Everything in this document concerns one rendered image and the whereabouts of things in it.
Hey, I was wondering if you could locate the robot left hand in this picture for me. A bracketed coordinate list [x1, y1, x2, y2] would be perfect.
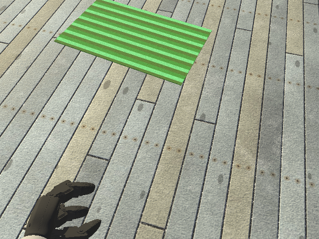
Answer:
[24, 179, 102, 239]

